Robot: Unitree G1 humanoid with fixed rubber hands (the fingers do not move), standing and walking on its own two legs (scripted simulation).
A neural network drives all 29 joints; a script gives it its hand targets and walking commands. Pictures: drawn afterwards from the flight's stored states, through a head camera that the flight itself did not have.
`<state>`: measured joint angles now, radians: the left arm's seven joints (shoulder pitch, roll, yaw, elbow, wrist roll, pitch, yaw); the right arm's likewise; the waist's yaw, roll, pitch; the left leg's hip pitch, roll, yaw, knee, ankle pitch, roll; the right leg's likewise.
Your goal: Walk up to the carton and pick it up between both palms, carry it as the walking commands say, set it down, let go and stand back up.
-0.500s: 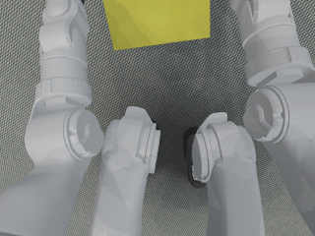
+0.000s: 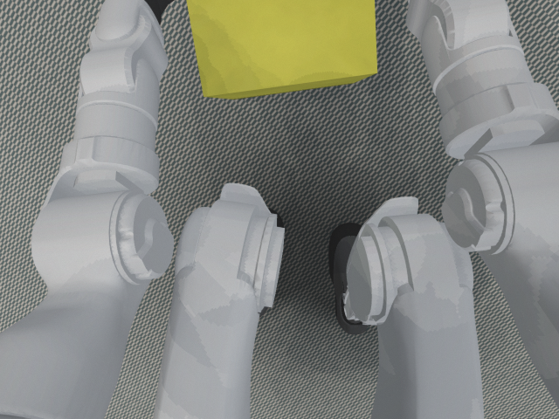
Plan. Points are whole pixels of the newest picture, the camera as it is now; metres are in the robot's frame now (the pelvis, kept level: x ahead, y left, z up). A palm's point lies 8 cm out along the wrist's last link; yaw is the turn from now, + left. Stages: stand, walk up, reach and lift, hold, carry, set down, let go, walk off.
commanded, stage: set down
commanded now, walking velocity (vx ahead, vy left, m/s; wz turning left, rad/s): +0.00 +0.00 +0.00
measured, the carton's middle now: out of the picture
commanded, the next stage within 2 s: none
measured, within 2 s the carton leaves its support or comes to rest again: neither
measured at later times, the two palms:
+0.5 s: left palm (117, 3) +0.51 +0.22 -0.17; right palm out of the picture +0.56 -0.11 -0.17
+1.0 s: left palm out of the picture +0.52 +0.24 -0.09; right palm out of the picture +0.58 -0.11 -0.08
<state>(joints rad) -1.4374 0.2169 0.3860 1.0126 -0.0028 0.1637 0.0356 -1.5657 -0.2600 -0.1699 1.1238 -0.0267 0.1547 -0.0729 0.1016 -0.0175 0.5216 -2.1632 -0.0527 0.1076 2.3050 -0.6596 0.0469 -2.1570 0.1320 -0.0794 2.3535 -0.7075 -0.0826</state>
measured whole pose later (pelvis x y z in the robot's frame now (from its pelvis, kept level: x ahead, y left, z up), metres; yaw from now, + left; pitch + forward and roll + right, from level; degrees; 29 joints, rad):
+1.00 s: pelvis -0.02 +0.01 +0.04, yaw +0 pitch +34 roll +1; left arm -1.47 0.30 0.24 1.01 -0.17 0.16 0.15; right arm -1.61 -0.43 -0.02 1.13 0.16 0.19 -0.09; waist 0.11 -0.01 0.38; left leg -2.19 -0.04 0.11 2.13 -0.54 0.08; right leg -2.16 0.07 -0.06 2.18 -0.61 -0.06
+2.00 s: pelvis +0.02 +0.01 +0.31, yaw -1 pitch +43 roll +1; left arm -1.16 0.18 0.43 0.83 0.03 0.18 0.05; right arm -1.33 -0.32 -0.22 1.01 -0.05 0.21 -0.01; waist 0.12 -0.03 0.03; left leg -1.52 -0.07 0.02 1.06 -0.29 0.04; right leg -1.51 0.10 0.04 1.10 -0.33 -0.03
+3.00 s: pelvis +0.10 +0.02 +0.42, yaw +1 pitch +4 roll +0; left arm 0.21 0.21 0.02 0.42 -0.01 0.05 -0.06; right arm 0.13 -0.21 -0.07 0.49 -0.02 0.05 0.03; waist 0.03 0.02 0.06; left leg -0.30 -0.09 -0.05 0.47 -0.23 0.06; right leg -0.27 0.06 0.04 0.48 -0.28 -0.04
